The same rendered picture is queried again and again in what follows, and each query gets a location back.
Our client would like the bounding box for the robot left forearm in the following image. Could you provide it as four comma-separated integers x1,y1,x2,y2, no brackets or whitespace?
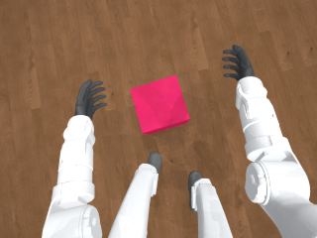
42,115,95,238

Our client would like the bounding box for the carton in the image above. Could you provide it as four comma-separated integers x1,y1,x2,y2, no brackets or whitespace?
130,75,190,135

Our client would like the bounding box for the robot left upper arm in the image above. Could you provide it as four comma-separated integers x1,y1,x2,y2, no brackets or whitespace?
43,204,102,238

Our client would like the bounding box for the robot left shin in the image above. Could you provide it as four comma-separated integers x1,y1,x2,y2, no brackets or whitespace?
135,164,157,174

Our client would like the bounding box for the robot left thigh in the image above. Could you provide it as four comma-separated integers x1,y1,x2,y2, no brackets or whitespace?
108,168,159,238

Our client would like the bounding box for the left robot hand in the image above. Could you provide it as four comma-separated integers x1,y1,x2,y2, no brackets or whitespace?
74,79,107,121

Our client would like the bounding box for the robot right forearm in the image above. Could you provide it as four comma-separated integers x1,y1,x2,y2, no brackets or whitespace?
236,76,310,197

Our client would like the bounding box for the robot right upper arm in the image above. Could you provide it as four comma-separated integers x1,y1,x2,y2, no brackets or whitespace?
245,160,317,238

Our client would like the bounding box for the right robot hand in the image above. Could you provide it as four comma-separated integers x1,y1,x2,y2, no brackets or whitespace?
222,45,255,81

